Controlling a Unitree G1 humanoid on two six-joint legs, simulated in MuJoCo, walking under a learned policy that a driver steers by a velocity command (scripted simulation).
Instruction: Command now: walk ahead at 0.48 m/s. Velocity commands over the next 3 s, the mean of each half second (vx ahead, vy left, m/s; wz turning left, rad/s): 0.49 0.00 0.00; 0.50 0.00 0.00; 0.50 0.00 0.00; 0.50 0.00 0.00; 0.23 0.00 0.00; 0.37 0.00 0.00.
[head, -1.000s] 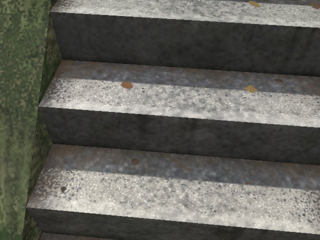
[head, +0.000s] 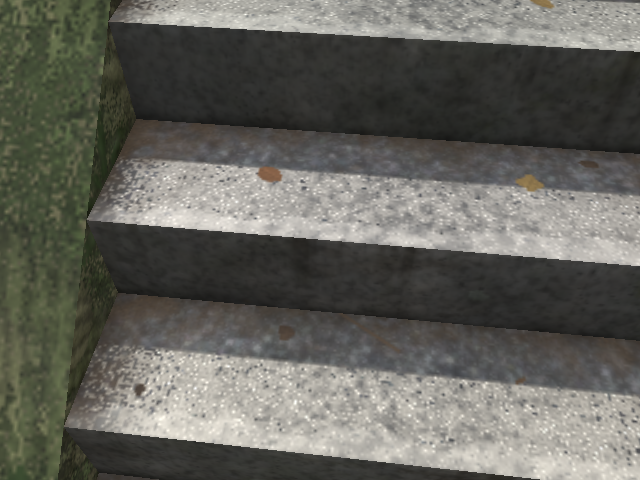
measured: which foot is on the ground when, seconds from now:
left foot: down 0.00-1.00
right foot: down 0.00-1.00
